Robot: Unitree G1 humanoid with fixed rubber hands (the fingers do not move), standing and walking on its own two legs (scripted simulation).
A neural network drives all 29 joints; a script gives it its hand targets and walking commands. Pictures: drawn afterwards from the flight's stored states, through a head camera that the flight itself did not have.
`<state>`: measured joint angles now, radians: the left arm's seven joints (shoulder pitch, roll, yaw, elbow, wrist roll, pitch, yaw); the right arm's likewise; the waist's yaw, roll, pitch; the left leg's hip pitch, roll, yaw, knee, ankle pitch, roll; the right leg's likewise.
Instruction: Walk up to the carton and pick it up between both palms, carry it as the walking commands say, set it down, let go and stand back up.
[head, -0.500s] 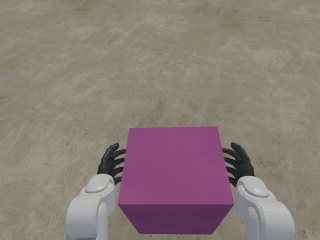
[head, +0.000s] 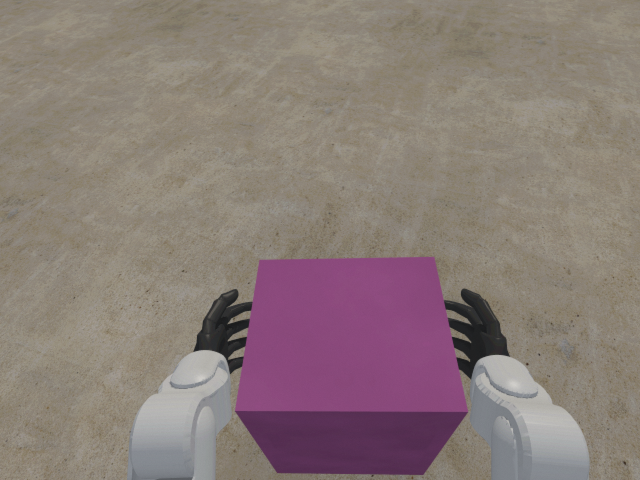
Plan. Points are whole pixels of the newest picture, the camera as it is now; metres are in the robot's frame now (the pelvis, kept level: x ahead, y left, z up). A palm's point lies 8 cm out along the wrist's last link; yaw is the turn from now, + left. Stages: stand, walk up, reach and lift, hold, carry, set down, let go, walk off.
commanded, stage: carry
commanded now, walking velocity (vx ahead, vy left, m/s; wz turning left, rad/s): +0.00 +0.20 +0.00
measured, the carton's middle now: (347, 375) +0.27 -0.01 +0.00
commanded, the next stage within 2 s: none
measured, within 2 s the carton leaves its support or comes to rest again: neither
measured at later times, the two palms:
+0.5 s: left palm (129, 384) +0.23 +0.22 +0.07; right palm (399, 375) +0.24 -0.06 +0.07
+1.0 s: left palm (36, 412) +0.20 +0.31 +0.07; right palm (314, 387) +0.22 +0.03 +0.08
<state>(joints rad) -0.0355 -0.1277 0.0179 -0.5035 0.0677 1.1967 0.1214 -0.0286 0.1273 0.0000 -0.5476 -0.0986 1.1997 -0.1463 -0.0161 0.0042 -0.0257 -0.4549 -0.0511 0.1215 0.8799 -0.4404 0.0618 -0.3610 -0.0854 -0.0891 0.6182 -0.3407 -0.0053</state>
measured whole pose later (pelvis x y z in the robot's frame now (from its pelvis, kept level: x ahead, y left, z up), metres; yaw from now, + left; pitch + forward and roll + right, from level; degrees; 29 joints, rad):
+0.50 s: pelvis -0.02 +0.08 -0.01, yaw +0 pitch +4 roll +0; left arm -0.03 -0.13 0.02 -0.51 0.07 1.19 0.12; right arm -0.02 0.13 0.00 -0.54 -0.10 1.19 -0.14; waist 0.02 0.01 -0.01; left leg -0.37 -0.05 0.14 0.60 -0.31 0.10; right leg -0.41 -0.03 -0.08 0.81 -0.46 0.04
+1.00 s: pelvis -0.04 +0.15 +0.00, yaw +2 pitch +4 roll -1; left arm -0.03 -0.13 0.02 -0.51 0.07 1.19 0.12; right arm -0.02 0.13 0.00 -0.55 -0.10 1.20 -0.15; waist 0.02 0.00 -0.01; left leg -0.36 -0.04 0.11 0.58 -0.30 0.10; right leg -0.48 -0.07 -0.08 1.09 -0.45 0.07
